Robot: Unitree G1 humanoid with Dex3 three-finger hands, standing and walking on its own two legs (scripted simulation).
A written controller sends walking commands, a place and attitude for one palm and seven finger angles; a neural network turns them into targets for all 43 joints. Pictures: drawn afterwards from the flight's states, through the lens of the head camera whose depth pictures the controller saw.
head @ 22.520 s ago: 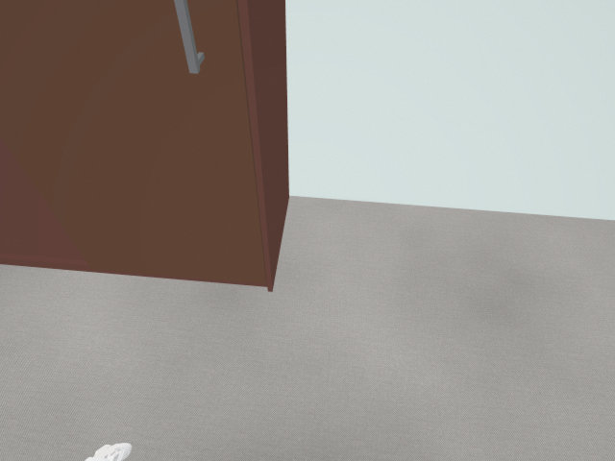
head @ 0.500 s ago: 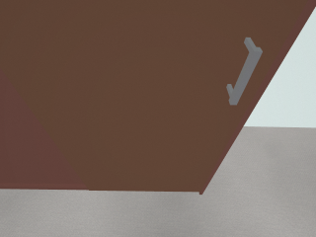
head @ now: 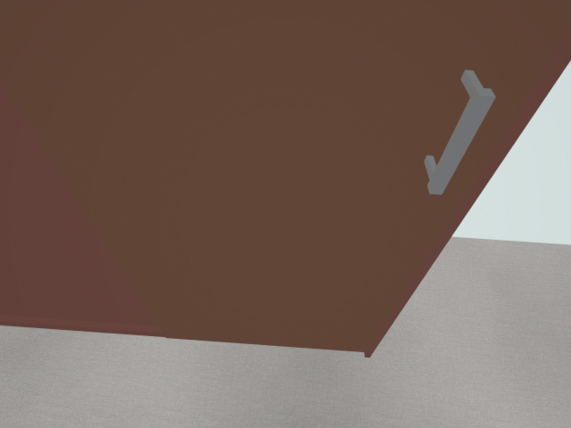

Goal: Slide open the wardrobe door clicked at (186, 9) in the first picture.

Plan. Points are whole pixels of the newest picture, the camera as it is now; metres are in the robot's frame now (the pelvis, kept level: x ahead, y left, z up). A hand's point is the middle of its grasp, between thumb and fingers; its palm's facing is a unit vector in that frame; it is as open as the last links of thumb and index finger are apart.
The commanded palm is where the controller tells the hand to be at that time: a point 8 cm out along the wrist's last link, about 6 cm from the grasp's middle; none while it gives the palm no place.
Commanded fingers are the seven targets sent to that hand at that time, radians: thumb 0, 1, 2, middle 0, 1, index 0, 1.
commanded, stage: come to a stop and stand still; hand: right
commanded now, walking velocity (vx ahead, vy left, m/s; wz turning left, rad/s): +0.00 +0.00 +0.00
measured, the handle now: (452, 137) +0.44 -0.17 +0.20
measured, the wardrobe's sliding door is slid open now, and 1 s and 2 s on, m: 0.00 0.00 0.00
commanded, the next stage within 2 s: look again from close up in 0.62 s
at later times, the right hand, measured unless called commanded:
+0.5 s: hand out of the picture -0.05 -0.23 -0.17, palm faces +0.01 +0.98 -0.20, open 7.4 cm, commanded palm none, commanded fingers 0.00 -0.90 -0.90 0.20 0.30 0.20 0.30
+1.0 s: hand out of the picture -0.03 -0.21 -0.17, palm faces +0.02 +0.99 -0.17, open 7.4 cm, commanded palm none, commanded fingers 0.00 -0.90 -0.90 0.20 0.30 0.20 0.30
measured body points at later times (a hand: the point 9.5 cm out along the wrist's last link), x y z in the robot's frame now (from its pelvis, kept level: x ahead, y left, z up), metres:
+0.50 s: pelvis -0.04 -0.05 +0.00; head -0.02 -0.05 +0.45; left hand -0.03 +0.18 -0.15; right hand -0.05 -0.28 -0.16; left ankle -0.07 +0.08 -0.73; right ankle -0.01 -0.11 -0.73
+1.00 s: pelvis -0.02 -0.05 +0.01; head -0.01 -0.06 +0.46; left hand +0.02 +0.19 -0.14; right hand -0.03 -0.27 -0.16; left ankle -0.07 +0.08 -0.73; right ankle -0.01 -0.11 -0.73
